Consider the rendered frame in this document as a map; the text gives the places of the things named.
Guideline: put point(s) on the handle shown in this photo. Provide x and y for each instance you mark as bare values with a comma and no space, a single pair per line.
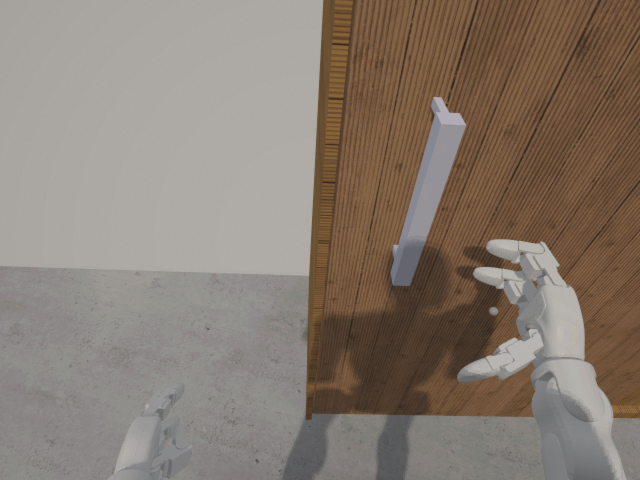
442,145

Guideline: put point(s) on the right robot forearm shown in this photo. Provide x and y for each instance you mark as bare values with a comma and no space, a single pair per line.
575,418

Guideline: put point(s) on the robot right hand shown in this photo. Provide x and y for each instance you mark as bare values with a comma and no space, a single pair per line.
552,308

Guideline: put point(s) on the wardrobe door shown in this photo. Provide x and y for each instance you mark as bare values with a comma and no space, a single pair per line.
631,399
549,91

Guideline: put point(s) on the robot left hand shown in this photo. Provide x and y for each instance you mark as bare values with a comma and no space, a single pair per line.
143,446

